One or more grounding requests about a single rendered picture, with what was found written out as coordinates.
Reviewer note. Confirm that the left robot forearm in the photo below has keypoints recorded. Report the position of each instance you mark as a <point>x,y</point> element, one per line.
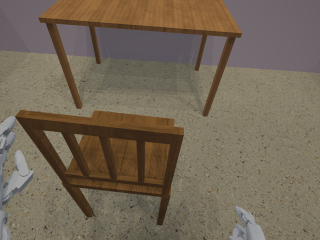
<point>5,233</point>

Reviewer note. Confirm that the robot left hand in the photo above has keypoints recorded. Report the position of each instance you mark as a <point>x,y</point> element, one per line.
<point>22,176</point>

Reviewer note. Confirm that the table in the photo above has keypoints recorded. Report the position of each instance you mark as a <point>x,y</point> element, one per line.
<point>197,17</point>

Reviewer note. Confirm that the robot right hand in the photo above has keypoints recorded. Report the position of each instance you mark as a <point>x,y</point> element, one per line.
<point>252,231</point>

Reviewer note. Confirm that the chair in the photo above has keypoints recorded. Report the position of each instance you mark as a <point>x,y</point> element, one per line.
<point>118,152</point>

